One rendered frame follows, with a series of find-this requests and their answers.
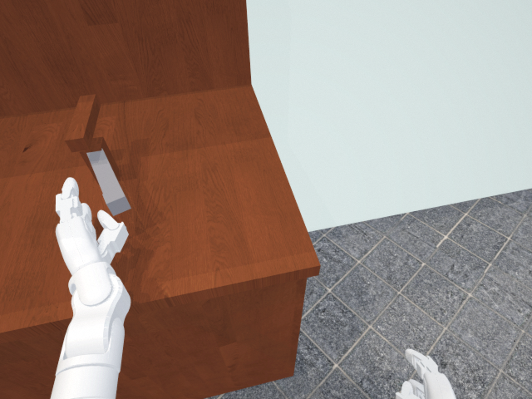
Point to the tap lever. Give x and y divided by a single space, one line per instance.
113 194

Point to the robot right hand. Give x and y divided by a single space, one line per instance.
435 384

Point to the counter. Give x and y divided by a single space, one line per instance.
218 255

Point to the robot left hand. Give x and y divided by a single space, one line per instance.
76 235

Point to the robot left forearm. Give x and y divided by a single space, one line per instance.
90 359

